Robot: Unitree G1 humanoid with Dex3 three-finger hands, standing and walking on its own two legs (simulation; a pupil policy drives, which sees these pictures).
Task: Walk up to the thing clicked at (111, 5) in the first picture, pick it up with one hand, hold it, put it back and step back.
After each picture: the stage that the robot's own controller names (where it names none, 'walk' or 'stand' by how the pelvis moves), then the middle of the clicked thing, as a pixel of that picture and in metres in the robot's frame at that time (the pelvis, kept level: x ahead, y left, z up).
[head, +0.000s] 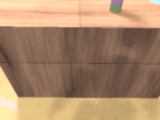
stand; out of the picture +0.90 -0.19 +0.12
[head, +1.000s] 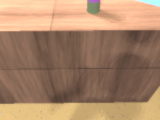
rise first; out of the picture +0.82 -0.02 +0.15
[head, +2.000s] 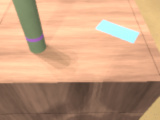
walk; (30, 23) +0.52 +0.23 +0.13
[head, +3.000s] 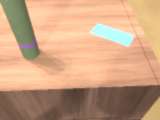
stand; (22, 29) +0.50 +0.22 +0.14
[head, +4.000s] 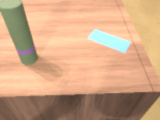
stand; (21, 35) +0.49 +0.23 +0.12
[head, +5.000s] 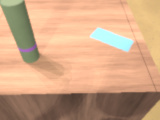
stand; (23, 33) +0.49 +0.23 +0.12
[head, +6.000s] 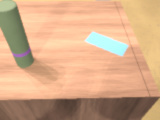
stand; (16, 38) +0.48 +0.25 +0.11
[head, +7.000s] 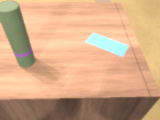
stand; (18, 38) +0.48 +0.24 +0.12
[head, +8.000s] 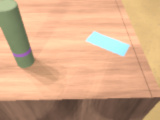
rise first; (17, 38) +0.47 +0.24 +0.12
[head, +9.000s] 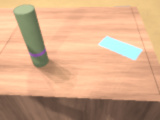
rise first; (33, 39) +0.49 +0.23 +0.12
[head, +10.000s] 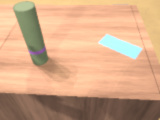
go down; (33, 37) +0.49 +0.23 +0.12
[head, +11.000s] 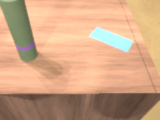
go down; (21, 30) +0.50 +0.21 +0.13
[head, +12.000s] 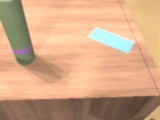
go down; (17, 32) +0.47 +0.21 +0.14
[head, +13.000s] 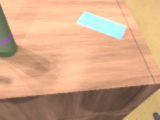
close in; out of the picture +0.47 +0.23 +0.17
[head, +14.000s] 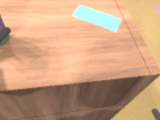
close; out of the picture +0.50 +0.25 +0.18
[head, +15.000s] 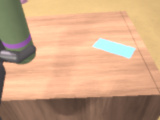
lift; (9, 18) +0.32 +0.17 +0.33
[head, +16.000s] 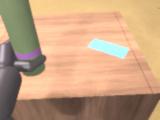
hold; (22, 32) +0.35 +0.16 +0.27
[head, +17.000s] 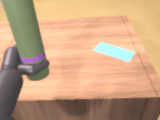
hold; (28, 37) +0.35 +0.16 +0.27
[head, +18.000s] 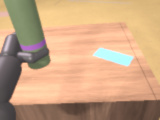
crouch; (27, 24) +0.35 +0.15 +0.32
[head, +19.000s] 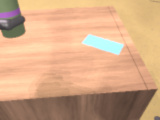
crouch; out of the picture +0.46 +0.20 +0.33
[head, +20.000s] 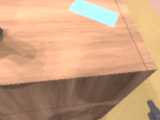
lower; out of the picture +0.50 +0.25 +0.18
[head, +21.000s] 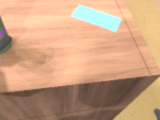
lower; out of the picture +0.48 +0.24 +0.18
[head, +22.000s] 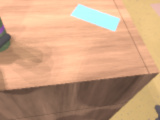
lower; out of the picture +0.49 +0.24 +0.18
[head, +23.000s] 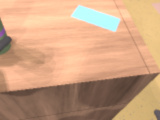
lower; out of the picture +0.48 +0.24 +0.18
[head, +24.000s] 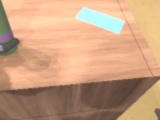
loosen; out of the picture +0.47 +0.23 +0.18
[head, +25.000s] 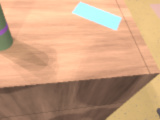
rise; out of the picture +0.48 +0.23 +0.18
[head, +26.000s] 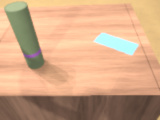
sink last; (27, 39) +0.47 +0.23 +0.15
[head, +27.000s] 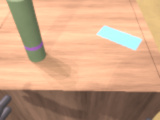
stand; (29, 31) +0.48 +0.22 +0.15
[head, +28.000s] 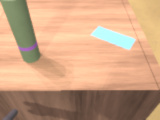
stand; (23, 31) +0.48 +0.22 +0.16
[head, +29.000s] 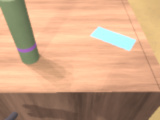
stand; (22, 32) +0.47 +0.22 +0.16
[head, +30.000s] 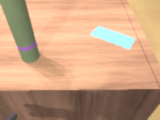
stand; (22, 30) +0.48 +0.22 +0.17
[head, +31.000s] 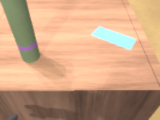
stand; (23, 30) +0.48 +0.22 +0.17
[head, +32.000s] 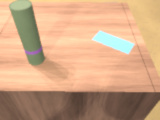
stand; (29, 36) +0.50 +0.22 +0.12
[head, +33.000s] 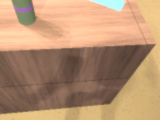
walk; out of the picture +0.60 +0.23 +0.14
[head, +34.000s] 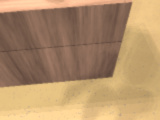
walk; out of the picture +0.92 +0.29 +0.13
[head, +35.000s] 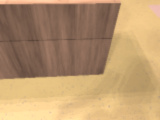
stand; out of the picture +1.10 +0.27 +0.13
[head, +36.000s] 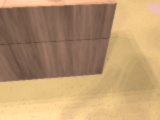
stand; out of the picture +1.10 +0.28 +0.11
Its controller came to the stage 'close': yes
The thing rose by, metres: 0.22
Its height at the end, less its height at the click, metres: +0.00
